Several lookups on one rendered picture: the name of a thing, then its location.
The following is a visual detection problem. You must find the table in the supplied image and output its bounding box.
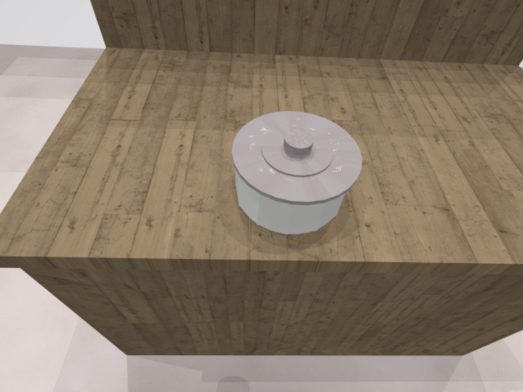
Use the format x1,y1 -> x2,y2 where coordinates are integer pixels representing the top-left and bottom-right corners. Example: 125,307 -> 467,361
0,0 -> 523,356

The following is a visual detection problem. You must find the lid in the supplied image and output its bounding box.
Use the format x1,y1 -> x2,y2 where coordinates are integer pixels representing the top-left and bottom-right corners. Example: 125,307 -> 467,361
232,111 -> 362,205

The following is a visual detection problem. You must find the knob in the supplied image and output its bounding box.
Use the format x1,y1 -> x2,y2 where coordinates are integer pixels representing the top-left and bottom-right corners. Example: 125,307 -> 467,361
284,129 -> 314,155

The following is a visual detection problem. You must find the pot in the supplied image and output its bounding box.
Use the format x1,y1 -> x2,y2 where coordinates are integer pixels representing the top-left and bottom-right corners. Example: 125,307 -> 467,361
235,170 -> 345,234

